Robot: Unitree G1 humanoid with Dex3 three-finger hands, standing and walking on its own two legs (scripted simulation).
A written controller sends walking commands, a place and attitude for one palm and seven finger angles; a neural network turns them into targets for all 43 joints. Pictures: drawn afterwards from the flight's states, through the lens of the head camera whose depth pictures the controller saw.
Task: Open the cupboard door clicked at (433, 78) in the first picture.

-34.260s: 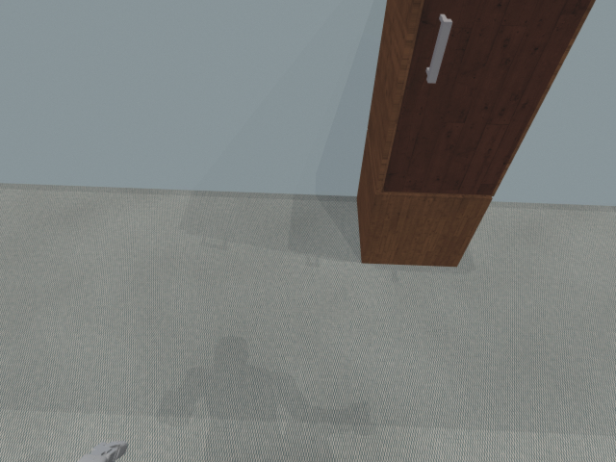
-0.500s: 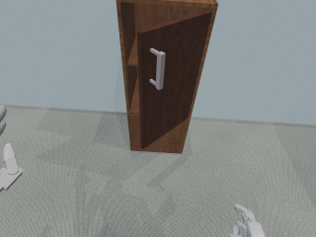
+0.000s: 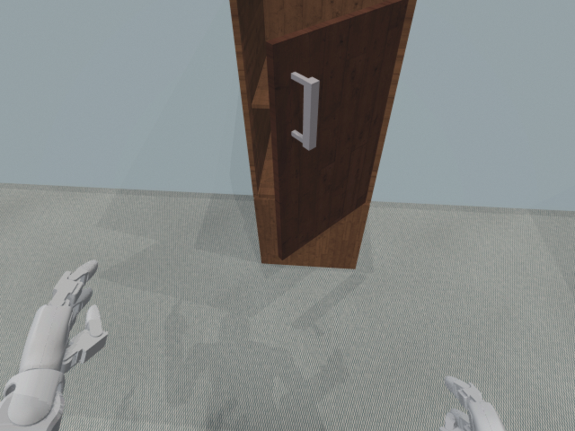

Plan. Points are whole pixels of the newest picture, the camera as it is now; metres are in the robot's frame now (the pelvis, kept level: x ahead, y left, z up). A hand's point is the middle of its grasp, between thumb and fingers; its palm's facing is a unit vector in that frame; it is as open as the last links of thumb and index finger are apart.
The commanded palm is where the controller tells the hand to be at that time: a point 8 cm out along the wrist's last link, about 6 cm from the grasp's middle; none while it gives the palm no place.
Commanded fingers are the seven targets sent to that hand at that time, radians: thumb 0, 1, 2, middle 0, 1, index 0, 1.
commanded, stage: let the arm hang, fingers relaxed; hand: left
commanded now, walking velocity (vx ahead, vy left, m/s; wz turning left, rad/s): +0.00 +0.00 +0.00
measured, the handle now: (303, 111) +0.63 +0.01 +0.13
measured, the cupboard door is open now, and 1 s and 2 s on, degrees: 45 45 45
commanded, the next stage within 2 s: look to check the result in 1.00 s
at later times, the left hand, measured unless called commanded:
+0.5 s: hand out of the picture -0.08 +0.16 -0.15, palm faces +0.08 -0.97 -0.24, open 7.4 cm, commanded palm none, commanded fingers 0.00 0.90 0.90 -0.20 -0.30 -0.20 -0.30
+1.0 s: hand out of the picture +0.05 +0.12 -0.16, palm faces +0.06 -0.98 -0.20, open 7.3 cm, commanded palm none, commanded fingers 0.00 0.90 0.90 -0.20 -0.30 -0.20 -0.30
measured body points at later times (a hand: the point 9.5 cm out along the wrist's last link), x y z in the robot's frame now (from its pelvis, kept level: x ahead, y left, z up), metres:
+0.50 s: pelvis +0.01 -0.03 +0.01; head +0.03 -0.04 +0.46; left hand -0.08 +0.21 -0.14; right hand +0.01 -0.25 -0.16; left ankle +0.09 +0.08 -0.73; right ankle -0.01 -0.14 -0.73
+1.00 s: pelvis +0.05 -0.05 +0.01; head +0.06 -0.05 +0.46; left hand +0.05 +0.17 -0.15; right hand +0.04 -0.26 -0.16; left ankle +0.09 +0.08 -0.73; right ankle -0.01 -0.14 -0.73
